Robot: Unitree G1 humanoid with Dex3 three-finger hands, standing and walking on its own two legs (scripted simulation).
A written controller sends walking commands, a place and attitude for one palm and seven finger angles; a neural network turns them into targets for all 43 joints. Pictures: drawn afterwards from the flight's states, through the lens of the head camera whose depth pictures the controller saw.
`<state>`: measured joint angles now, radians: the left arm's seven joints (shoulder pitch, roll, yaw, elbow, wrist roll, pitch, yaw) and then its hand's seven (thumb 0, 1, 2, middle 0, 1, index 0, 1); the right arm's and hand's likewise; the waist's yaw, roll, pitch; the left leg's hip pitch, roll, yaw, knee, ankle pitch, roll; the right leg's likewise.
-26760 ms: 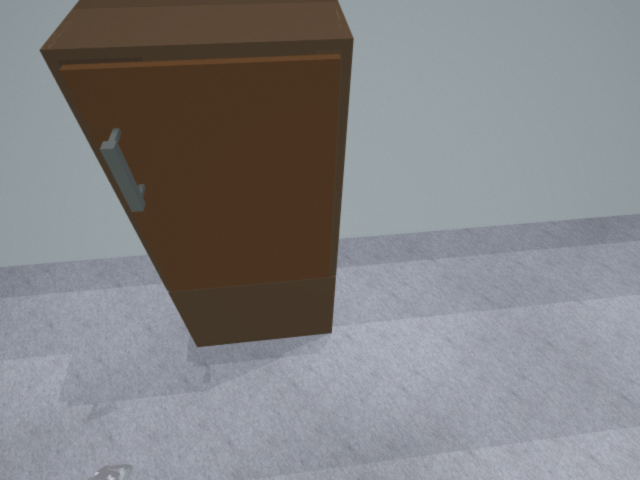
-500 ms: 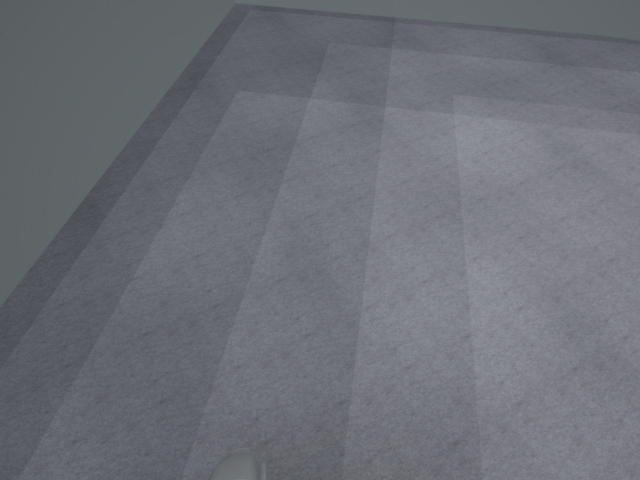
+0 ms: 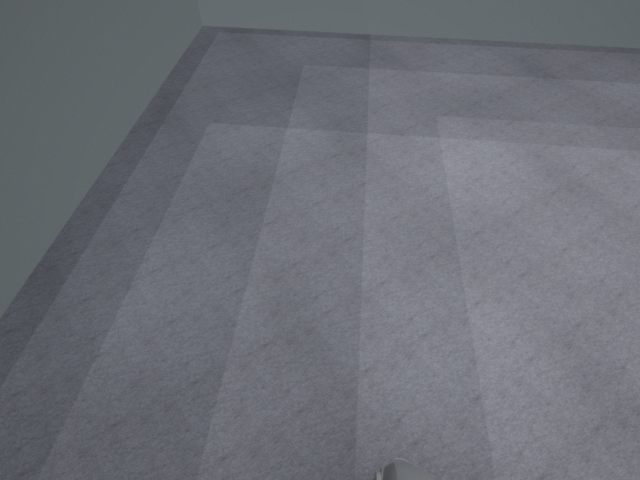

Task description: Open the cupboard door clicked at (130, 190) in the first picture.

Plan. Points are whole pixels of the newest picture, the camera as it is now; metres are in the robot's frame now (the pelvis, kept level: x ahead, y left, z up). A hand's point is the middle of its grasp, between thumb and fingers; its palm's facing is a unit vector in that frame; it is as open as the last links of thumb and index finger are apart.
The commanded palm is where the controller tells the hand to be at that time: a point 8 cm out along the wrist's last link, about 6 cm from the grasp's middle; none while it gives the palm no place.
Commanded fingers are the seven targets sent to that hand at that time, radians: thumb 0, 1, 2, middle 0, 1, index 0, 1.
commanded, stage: turn to face it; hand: left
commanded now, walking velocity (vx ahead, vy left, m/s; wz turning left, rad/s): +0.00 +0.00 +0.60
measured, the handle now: out of the picture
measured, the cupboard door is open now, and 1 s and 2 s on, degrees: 43 43 43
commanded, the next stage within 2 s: none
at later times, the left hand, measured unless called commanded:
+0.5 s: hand out of the picture +0.14 +0.21 -0.19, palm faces +0.30 -0.94 -0.19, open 7.3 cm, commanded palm none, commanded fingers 0.00 0.90 0.90 -0.20 -0.30 -0.20 -0.30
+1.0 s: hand out of the picture +0.09 +0.12 -0.16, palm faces +0.57 -0.78 -0.27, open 7.4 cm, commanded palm none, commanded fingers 0.00 0.90 0.90 -0.20 -0.30 -0.20 -0.30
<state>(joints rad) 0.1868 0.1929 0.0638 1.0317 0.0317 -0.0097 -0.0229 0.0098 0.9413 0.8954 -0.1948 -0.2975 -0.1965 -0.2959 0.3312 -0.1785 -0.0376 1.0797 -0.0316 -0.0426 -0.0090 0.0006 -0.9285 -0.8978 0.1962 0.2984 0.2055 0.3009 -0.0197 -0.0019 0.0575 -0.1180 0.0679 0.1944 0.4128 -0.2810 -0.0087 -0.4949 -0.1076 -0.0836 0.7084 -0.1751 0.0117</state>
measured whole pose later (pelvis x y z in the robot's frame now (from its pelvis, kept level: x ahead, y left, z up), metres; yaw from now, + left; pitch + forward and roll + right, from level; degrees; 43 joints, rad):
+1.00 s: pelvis +0.15 -0.07 +0.00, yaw +36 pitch +1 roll +3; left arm 0.22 0.17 0.03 0.91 0.03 0.00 0.02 0.00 0.91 0.89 -0.20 -0.30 -0.20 -0.30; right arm 0.11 -0.25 -0.08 0.94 -0.02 0.09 0.03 0.01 -0.91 -0.90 0.19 0.30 0.20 0.30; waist -0.01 0.00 0.11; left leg -0.47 0.02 0.05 0.98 -0.43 -0.08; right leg -0.22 -0.12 -0.19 0.51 -0.30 -0.02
